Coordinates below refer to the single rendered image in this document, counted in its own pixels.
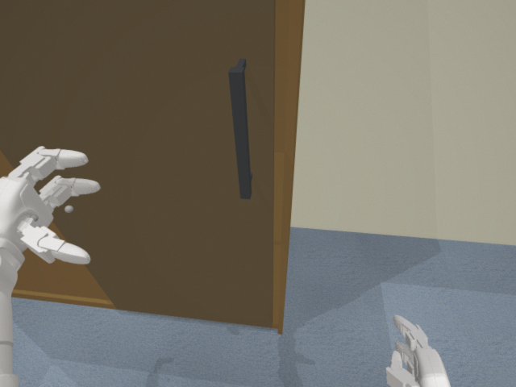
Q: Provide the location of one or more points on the wardrobe door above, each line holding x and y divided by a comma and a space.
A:
58, 277
141, 87

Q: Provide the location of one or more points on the robot left forearm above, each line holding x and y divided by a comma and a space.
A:
11, 260

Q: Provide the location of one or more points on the handle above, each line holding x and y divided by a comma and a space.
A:
240, 122

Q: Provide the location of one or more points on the right robot hand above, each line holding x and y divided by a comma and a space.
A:
424, 365

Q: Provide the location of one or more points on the left robot hand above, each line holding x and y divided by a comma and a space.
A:
19, 200

